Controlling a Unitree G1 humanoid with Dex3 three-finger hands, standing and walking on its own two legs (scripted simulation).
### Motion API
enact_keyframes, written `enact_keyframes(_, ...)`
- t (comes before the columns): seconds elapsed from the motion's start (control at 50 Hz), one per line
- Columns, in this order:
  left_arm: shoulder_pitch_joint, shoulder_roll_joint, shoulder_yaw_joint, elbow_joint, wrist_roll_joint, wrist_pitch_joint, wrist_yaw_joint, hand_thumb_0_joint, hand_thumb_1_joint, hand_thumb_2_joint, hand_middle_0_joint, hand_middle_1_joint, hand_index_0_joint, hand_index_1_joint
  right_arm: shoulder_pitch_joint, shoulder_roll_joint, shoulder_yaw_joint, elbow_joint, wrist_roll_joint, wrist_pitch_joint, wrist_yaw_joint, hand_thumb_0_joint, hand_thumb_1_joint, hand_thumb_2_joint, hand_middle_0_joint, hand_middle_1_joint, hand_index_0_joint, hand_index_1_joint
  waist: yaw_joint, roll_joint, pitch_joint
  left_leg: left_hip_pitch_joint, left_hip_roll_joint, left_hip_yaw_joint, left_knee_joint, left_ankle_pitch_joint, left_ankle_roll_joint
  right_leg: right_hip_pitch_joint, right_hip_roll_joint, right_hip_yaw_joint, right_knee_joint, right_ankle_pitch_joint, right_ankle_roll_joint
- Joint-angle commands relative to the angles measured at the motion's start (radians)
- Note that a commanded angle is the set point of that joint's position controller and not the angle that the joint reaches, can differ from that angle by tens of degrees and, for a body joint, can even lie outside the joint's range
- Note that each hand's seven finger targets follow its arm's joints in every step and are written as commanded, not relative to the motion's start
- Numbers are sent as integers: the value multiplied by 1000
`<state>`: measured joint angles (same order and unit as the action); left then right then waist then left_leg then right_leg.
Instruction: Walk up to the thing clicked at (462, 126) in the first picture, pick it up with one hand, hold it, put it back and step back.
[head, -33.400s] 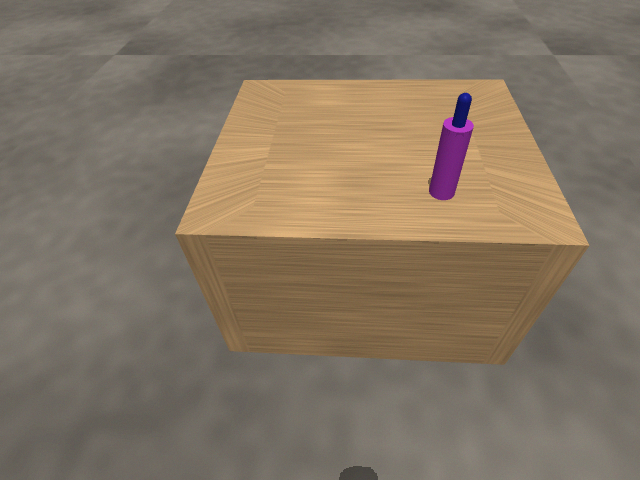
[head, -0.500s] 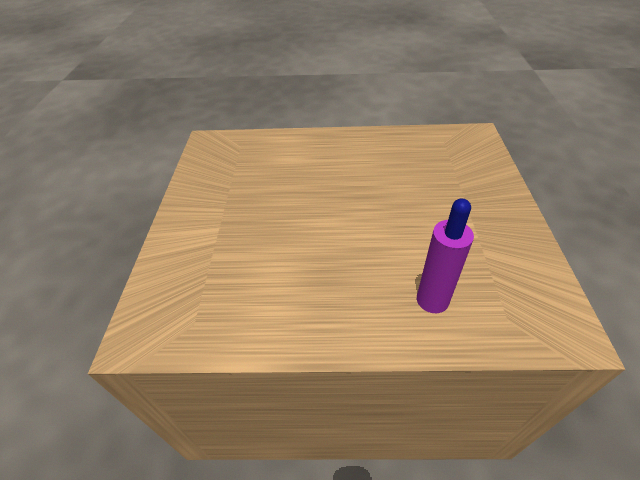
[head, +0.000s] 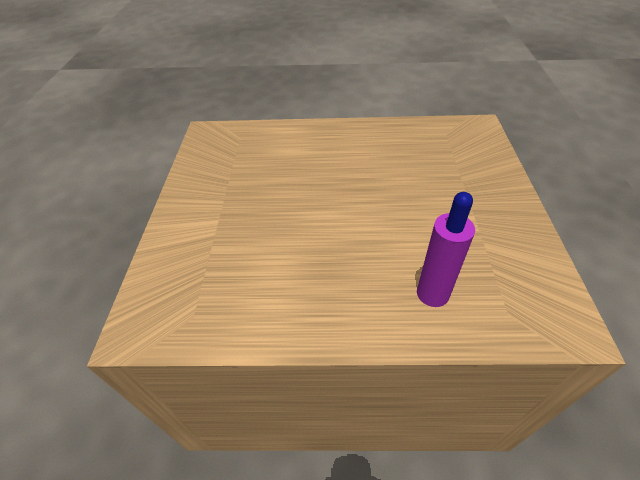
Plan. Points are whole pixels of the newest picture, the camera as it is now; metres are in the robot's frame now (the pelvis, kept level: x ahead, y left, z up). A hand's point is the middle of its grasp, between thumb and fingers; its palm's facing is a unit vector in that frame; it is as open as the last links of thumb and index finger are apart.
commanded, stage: step back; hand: right
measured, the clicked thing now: (446, 251) +0.49 -0.19 -0.05
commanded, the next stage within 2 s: none
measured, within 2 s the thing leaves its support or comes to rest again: neither
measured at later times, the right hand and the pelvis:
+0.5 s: hand out of the picture -0.03 -0.24 -0.16, palm faces -0.07 +0.90 -0.42, open 7.3 cm; pelvis -0.09 +0.04 -0.03, yaw +1 degrees
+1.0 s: hand out of the picture -0.10 -0.25 -0.17, palm faces +0.01 +0.92 -0.38, open 7.3 cm; pelvis -0.19 +0.03 -0.02, yaw -3 degrees
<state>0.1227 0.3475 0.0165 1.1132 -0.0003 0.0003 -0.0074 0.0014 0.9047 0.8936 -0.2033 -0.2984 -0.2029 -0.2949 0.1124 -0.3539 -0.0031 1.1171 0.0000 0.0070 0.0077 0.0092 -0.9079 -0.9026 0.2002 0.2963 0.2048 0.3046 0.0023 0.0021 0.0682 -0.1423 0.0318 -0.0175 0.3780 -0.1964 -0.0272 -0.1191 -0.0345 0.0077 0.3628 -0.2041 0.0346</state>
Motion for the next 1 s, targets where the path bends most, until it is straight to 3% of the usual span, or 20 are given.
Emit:
enact_keyframes(0.0,-14,248,73,-108,-10,-5,27,0,900,900,-200,-300,-200,-300,-32,-262,-75,-100,15,-1,-8,0,-900,-900,200,300,200,300,-9,27,-94,-14,103,-79,87,423,123,-36,-52,35,126,326,-78)
enact_keyframes(0.12,-25,254,79,-182,5,20,24,0,900,900,-200,-300,-200,-300,-43,-269,-103,-179,11,30,-8,0,-900,-900,200,300,200,300,-10,24,-127,-131,78,-96,208,201,162,-107,-72,93,221,171,-140)
enact_keyframes(0.18,-51,324,101,-221,18,19,22,0,900,900,-200,-300,-200,-300,-25,-216,-97,-204,9,42,-3,0,-900,-900,200,300,200,300,2,-182,-110,-153,-100,10,524,-157,83,-212,-277,306,23,224,-272)
enact_keyframes(0.22,-101,354,112,-262,43,12,29,0,900,900,-200,-300,-200,-300,15,-221,-103,-222,2,53,-1,0,-900,-900,200,300,200,300,-4,-219,-83,-197,-93,-89,753,-381,74,-291,-357,358,-12,201,-338)
enact_keyframes(0.26,-185,319,108,-294,47,13,37,0,900,900,-200,-300,-200,-300,108,-234,-112,-213,19,49,0,0,-900,-900,200,300,200,300,-55,-208,-89,-191,-57,-97,701,-340,77,-268,-287,250,64,215,-276)
enact_keyframes(0.34,-115,290,100,-317,30,29,36,0,900,900,-200,-300,-200,-300,150,-216,-109,-208,-15,19,-6,0,-900,-900,200,300,200,300,-27,-171,-143,-154,-59,16,173,-150,60,-76,-200,178,259,299,-188)
enact_keyframes(0.36,-79,267,92,-323,20,40,34,0,900,900,-200,-300,-200,-300,149,-223,-114,-216,-35,10,-11,0,-900,-900,200,300,200,300,-25,-101,-133,-77,-25,-30,44,35,60,-147,-146,146,360,236,-153)
enact_keyframes(0.38,-38,192,79,-337,7,47,33,0,900,900,-200,-300,-200,-300,121,-306,-135,-242,-59,2,-18,0,-900,-900,200,300,200,300,0,139,-128,2,176,-323,-4,313,99,-313,12,76,547,-56,-93)
enact_keyframes(0.4,-58,200,87,-339,12,48,46,0,900,900,-200,-300,-200,-300,82,-412,-148,-264,-45,0,-13,0,-900,-900,200,300,200,300,-14,223,-124,-10,305,-454,31,559,207,-414,143,128,637,-444,-61)
enact_keyframes(0.42,-104,234,95,-331,21,49,59,0,900,900,-200,-300,-200,-300,96,-415,-153,-268,-36,-2,-14,0,-900,-900,200,300,200,300,-51,209,-120,-85,343,-520,-8,505,256,-379,159,229,761,-487,-56)
enact_keyframes(0.48,-26,224,95,-303,1,48,53,0,900,900,-200,-300,-200,-300,-12,-289,-120,-286,-42,-3,-38,0,-900,-900,200,300,200,300,24,142,-67,2,211,-246,72,507,198,-459,141,222,859,-306,-60)
enact_keyframes(0.64,-13,211,102,-351,15,32,32,0,900,900,-200,-300,-200,-300,103,-269,-122,-312,-24,1,-51,0,-900,-900,200,300,200,300,-48,127,-103,147,232,-216,129,521,273,-391,110,124,615,-301,-14)
enact_keyframes(0.72,63,198,106,-326,20,24,22,0,900,900,-200,-300,-200,-300,57,-283,-121,-340,-22,10,-44,0,-900,-900,200,300,200,300,-21,152,-140,60,227,-205,156,351,248,-219,62,43,317,-234,-38)
enact_keyframes(0.76,130,184,109,-296,28,16,22,0,900,900,-200,-300,-200,-300,17,-283,-114,-346,-11,20,-37,0,-900,-900,200,300,200,300,19,125,-143,-42,192,-161,214,280,201,-66,68,-4,86,-30,-61)
enact_keyframes(0.78,137,219,117,-297,39,8,23,0,900,900,-200,-300,-200,-300,27,-257,-104,-346,-2,21,-34,0,-900,-900,200,300,200,300,16,84,-148,-145,156,-143,243,176,147,16,22,67,64,63,-80)
enact_keyframes(0.8,127,293,137,-313,48,3,22,0,900,900,-200,-300,-200,-300,34,-225,-92,-358,4,20,-30,0,-900,-900,200,300,200,300,10,-110,-127,-321,31,-92,373,-11,78,51,-138,325,46,132,-152)
enact_keyframes(0.82,76,371,146,-333,30,9,19,0,900,900,-200,-300,-200,-300,-25,-212,-98,-362,9,28,-42,0,-900,-900,200,300,200,300,53,-285,-62,-306,-127,-35,622,-418,40,-162,-340,525,-43,209,-336)
enact_keyframes(0.84,37,347,143,-366,42,0,21,0,900,900,-200,-300,-200,-300,-5,-238,-107,-343,2,35,-45,0,-900,-900,200,300,200,300,35,-205,-10,-293,-110,-141,791,-454,32,-235,-367,551,-41,261,-356)
enact_keyframes(0.9,-51,262,123,-395,29,5,32,0,900,900,-200,-300,-200,-300,90,-227,-93,-304,15,23,-45,0,-900,-900,200,300,200,300,-22,-121,-40,-317,-149,-144,850,-327,25,-156,-205,245,71,443,-261)
enact_keyframes(0.98,15,235,118,-411,42,14,42,0,900,900,-200,-300,-200,-300,90,-220,-84,-328,3,11,-47,0,-900,-900,200,300,200,300,32,-159,-100,-346,-90,-87,598,-339,9,45,-186,203,143,491,-253)
